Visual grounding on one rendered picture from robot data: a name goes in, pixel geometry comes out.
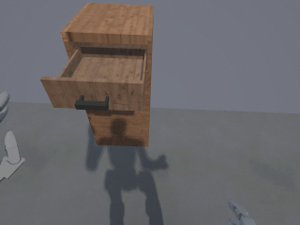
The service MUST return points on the robot left hand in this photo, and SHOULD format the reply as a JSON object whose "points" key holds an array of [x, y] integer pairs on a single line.
{"points": [[10, 164]]}

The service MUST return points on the cabinet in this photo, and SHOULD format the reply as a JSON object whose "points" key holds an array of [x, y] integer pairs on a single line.
{"points": [[116, 26]]}

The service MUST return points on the robot right hand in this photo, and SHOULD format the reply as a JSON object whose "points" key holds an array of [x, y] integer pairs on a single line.
{"points": [[241, 213]]}

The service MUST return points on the handle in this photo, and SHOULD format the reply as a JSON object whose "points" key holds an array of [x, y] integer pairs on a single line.
{"points": [[92, 105]]}

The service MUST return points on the drawer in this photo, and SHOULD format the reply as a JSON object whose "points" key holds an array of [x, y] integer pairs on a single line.
{"points": [[95, 73]]}

